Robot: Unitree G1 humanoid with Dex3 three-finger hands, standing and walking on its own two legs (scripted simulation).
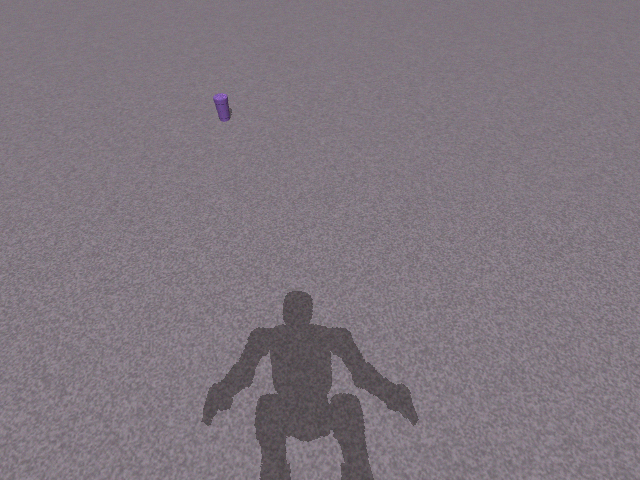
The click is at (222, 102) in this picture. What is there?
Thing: tapered cup
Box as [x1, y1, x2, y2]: [213, 93, 229, 121]
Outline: 216,94 213,96 220,120 228,120 229,113 227,96 223,93
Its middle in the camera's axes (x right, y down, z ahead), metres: -0.58 -0.78 +2.29
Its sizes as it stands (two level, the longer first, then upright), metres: 0.082 0.082 0.142
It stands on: the floor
